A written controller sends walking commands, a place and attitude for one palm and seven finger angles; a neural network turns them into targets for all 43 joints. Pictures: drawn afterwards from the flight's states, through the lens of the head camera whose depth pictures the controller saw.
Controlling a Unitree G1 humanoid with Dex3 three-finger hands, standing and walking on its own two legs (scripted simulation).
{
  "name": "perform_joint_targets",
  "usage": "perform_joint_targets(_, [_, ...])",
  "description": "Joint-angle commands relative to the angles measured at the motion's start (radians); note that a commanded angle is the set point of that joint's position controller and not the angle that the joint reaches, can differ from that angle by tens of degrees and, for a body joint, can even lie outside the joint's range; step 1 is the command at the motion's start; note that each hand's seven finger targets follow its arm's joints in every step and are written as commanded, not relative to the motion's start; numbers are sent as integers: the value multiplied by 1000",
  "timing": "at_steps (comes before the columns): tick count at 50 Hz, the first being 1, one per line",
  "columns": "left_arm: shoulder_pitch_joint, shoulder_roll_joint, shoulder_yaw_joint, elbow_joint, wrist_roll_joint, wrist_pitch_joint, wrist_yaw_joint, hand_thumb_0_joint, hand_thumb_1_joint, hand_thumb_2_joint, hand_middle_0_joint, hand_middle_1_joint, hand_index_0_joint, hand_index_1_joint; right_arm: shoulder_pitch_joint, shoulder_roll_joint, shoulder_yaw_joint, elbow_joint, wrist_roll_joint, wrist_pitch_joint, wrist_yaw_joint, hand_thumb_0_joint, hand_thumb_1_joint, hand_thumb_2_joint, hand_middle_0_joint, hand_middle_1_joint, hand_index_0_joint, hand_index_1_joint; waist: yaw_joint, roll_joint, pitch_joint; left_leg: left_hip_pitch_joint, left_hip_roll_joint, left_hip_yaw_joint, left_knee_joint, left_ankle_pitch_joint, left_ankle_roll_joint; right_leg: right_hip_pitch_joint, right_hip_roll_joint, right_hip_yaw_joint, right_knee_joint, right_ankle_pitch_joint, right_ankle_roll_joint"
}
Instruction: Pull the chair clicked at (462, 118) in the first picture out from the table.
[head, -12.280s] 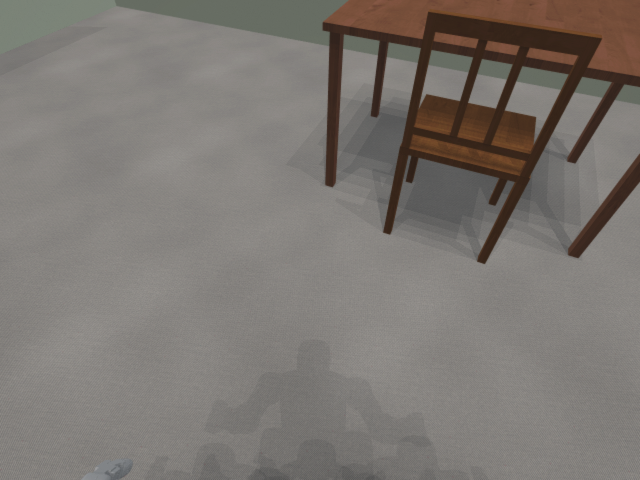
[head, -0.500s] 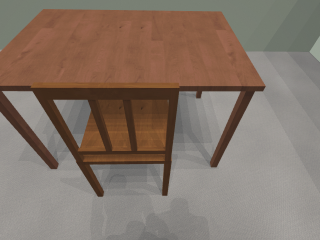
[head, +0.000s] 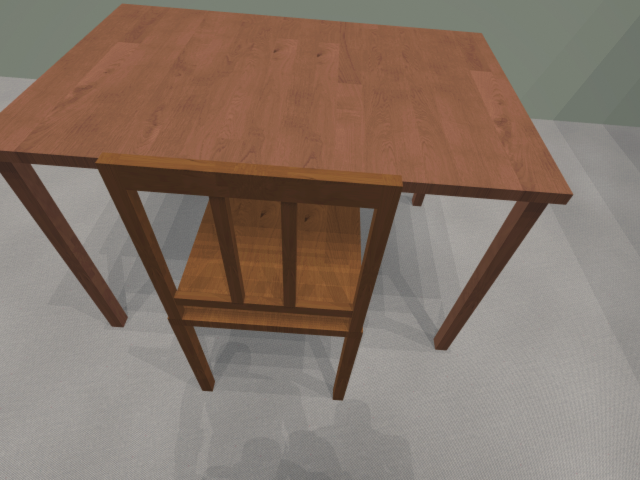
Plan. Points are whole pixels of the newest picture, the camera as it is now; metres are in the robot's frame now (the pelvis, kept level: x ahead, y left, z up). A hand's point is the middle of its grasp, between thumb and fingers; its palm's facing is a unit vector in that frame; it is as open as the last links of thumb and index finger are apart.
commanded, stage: shuffle to correct the standing spot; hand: left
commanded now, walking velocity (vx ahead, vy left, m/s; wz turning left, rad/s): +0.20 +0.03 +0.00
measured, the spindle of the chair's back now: (229, 253) +0.49 +0.20 -0.08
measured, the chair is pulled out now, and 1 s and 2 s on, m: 0.00 0.00 0.00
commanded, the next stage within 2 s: come to a stop and stand still in 0.04 s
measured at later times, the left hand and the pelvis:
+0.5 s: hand (204, 459) +0.17 +0.17 -0.16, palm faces +0.05 -0.97 -0.24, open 7.3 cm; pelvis +0.09 -0.01 +0.00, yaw +3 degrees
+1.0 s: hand out of the picture +0.02 +0.25 -0.17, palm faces +0.11 -0.95 -0.29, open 7.3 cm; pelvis +0.02 +0.04 -0.01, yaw +2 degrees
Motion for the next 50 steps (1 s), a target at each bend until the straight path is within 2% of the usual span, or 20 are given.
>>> perform_joint_targets(1, [-12, 51, 14, -64, 4, -12, 0, 0, 900, 900, -200, -300, -200, -300, 203, -111, -22, 6, -8, -51, -12, 0, -900, -900, 200, 300, 200, 300, -65, 236, 105, 128, 156, -212, -247, 173, 75, -261, 4, -19, 115, -88, -62])
perform_joint_targets(2, [-66, 33, 5, -86, 8, -19, 2, 0, 900, 900, -200, -300, -200, -300, 274, -145, -28, 26, -12, -57, -24, 0, -900, -900, 200, 300, 200, 300, -98, 367, 116, 196, 268, -384, -336, 341, 154, -391, 59, -52, 315, -206, -43])
perform_joint_targets(5, [-112, 47, 13, -93, 4, -32, -1, 0, 900, 900, -200, -300, -200, -300, 245, -113, -9, 12, -12, -73, -40, 0, -900, -900, 200, 300, 200, 300, -72, 173, 98, 243, 299, -355, -260, 783, 243, -487, -7, 57, 577, -197, -64])
perform_joint_targets(10, [-143, 15, 2, -99, -3, -21, -10, 0, 900, 900, -200, -300, -200, -300, 189, -117, -6, 0, -10, -83, -48, 0, -900, -900, 200, 300, 200, 300, -41, 121, 31, 273, 220, -176, -238, 1006, 169, -430, 6, 49, 505, -60, -38])
perform_joint_targets(15, [-103, 49, 5, -92, -10, -17, 13, 0, 900, 900, -200, -300, -200, -300, 107, -136, -17, -22, 2, -66, -54, 0, -900, -900, 200, 300, 200, 300, 5, 159, -2, 251, 188, -113, -131, 1231, 65, -187, 34, 35, 114, 88, -45])
perform_joint_targets(17, [15, 99, 18, -61, -7, -29, 18, 0, 900, 900, -200, -300, -200, -300, 80, -153, -33, -37, 19, -58, -49, 0, -900, -900, 200, 300, 200, 300, 59, 116, -46, 216, 152, -119, -9, 1112, 18, -4, 35, 28, -98, 329, -52])
perform_joint_targets(18, [67, 148, 29, -43, -2, -38, 27, 0, 900, 900, -200, -300, -200, -300, 93, -132, -40, -49, 29, -55, -44, 0, -900, -900, 200, 300, 200, 300, 67, 22, -98, 109, 102, -112, 96, 916, -8, 154, -35, 85, -93, 696, -75])
perform_joint_targets(19, [96, 196, 42, -32, 1, -41, 38, 0, 900, 900, -200, -300, -200, -300, 138, -91, -45, -58, 35, -49, -42, 0, -900, -900, 200, 300, 200, 300, 55, -124, -160, -74, -22, -50, 284, 363, -36, 317, -229, 293, 11, 1268, -184])
perform_joint_targets(20, [94, 216, 36, -36, -3, -35, 36, 0, 900, 900, -200, -300, -200, -300, 156, -69, -50, -59, 44, -34, -46, 0, -900, -900, 200, 300, 200, 300, 37, -170, -220, -101, -78, -62, 457, -275, -41, 303, -401, 374, -22, 1465, -314])
perform_joint_targets(22, [-51, 176, 27, -81, 4, -25, 40, 0, 900, 900, -200, -300, -200, -300, 91, -22, -44, -58, 34, -3, -45, 0, -900, -900, 200, 300, 200, 300, -3, -167, -67, -91, -21, -102, 519, -289, -38, 48, -364, 326, -98, 1201, -331])
perform_joint_targets(24, [-140, 148, 21, -113, 8, -10, 36, 0, 900, 900, -200, -300, -200, -300, 54, -13, -44, -64, 27, 14, -37, 0, -900, -900, 200, 300, 200, 300, -33, -141, 33, -95, -8, -74, 468, -235, -49, -95, -286, 228, -127, 1002, -274])
perform_joint_targets(34, [-137, 207, 45, -169, 18, 25, 27, 0, 900, 900, -200, -300, -200, -300, 12, -40, -52, -125, 13, 17, -8, 0, -900, -900, 200, 300, 200, 300, -26, -132, -32, 57, -37, 32, 25, 46, -57, -184, -197, 257, -146, 297, -188])
perform_joint_targets(35, [-128, 236, 38, -169, 3, 2, 70, 0, 900, 900, -200, -300, -200, -300, -1, -152, -71, -197, 22, -5, -11, 0, -900, -900, 200, 300, 200, 300, -77, 102, -256, 22, 4, 49, -93, 61, -72, 101, -225, 318, 5, 769, -146])
perform_joint_targets(36, [-124, 244, 29, -186, -12, 12, 70, 0, 900, 900, -200, -300, -200, -300, -77, -133, -66, -221, 27, -9, -12, 0, -900, -900, 200, 300, 200, 300, -42, 132, -254, 27, 12, 30, -156, 164, -70, 135, -179, 225, 99, 776, -119])
perform_joint_targets(38, [-79, 146, 13, -191, -10, 26, 56, 0, 900, 900, -200, -300, -200, -300, -107, -195, -76, -260, 4, -12, -25, 0, -900, -900, 200, 300, 200, 300, -7, 245, -180, 5, 197, -145, -132, 453, 25, -45, -46, 88, 107, 164, -53])
perform_joint_targets(39, [-74, 129, 9, -188, -7, 29, 50, 0, 900, 900, -200, -300, -200, -300, -135, -205, -75, -276, -4, 2, -21, 0, -900, -900, 200, 300, 200, 300, 8, 147, -82, -62, 206, -124, -137, 362, 52, -77, -14, 66, 57, 73, -46])
perform_joint_targets(41, [-85, 130, 6, -193, 9, 55, 34, 0, 900, 900, -200, -300, -200, -300, -196, -192, -66, -302, -3, 11, -8, 0, -900, -900, 200, 300, 200, 300, 7, 226, 119, -312, 168, -179, -299, -142, 47, -85, 11, 60, 100, -1, -46])
perform_joint_targets(43, [-27, 121, 2, -187, 14, 54, 24, 0, 900, 900, -200, -300, -200, -300, -211, -203, -67, -321, -3, 13, 2, 0, -900, -900, 200, 300, 200, 300, 20, 128, 214, -449, 162, -182, -363, -300, 53, -63, 33, 53, 161, 40, -36])
perform_joint_targets(45, [25, 112, 1, -178, 13, 48, 22, 0, 900, 900, -200, -300, -200, -300, -204, -212, -68, -324, -1, 16, 5, 0, -900, -900, 200, 300, 200, 300, 28, 56, 196, -428, 155, -167, -349, -307, 58, -54, 40, 67, 158, 48, -31])
perform_joint_targets(50, [108, 112, 16, -178, 13, 46, 22, 0, 900, 900, -200, -300, -200, -300, -233, -225, -76, -328, 1, 27, 11, 0, -900, -900, 200, 300, 200, 300, 47, 99, 80, -411, 172, -180, -317, -332, 81, -13, 63, 82, 261, 44, -21])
